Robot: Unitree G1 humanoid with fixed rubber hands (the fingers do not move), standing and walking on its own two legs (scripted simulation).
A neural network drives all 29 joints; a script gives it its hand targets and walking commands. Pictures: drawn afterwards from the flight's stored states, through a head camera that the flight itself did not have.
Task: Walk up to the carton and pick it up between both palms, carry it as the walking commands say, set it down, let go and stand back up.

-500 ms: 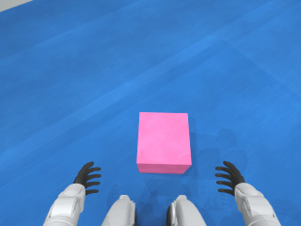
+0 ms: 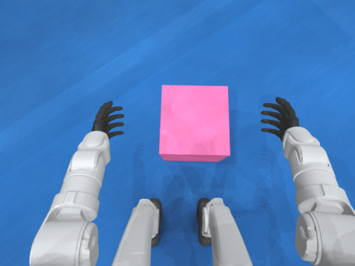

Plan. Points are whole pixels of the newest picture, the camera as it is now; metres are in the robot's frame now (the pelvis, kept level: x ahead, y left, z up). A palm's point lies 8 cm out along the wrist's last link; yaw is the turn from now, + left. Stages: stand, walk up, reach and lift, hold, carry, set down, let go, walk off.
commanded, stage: reach and lift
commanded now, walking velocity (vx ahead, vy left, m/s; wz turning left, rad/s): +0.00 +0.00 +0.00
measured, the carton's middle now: (192, 127) +0.53 -0.05 -0.55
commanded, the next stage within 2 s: none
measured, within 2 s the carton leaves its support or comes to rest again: neither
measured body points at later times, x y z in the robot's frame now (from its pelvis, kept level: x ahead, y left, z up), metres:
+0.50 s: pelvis +0.01 +0.00 -0.02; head +0.32 -0.01 +0.30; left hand +0.53 +0.18 -0.13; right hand +0.54 -0.26 -0.12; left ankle +0.07 +0.13 -0.64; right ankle +0.07 -0.11 -0.64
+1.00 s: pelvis -0.02 +0.00 -0.13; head +0.32 -0.02 +0.16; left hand +0.52 +0.18 -0.26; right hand +0.53 -0.26 -0.25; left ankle +0.07 +0.13 -0.64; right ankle +0.07 -0.11 -0.64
